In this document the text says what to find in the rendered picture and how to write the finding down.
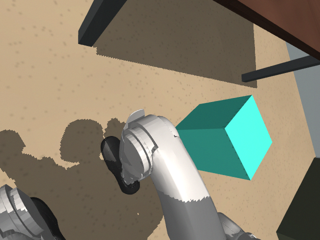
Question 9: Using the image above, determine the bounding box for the right robot foot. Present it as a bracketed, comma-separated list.
[100, 136, 140, 195]

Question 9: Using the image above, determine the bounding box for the coffee table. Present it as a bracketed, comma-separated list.
[78, 0, 320, 83]

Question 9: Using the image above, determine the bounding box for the left robot foot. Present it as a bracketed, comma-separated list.
[30, 197, 66, 240]

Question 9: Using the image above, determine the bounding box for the right robot hand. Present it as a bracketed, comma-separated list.
[218, 212, 245, 240]

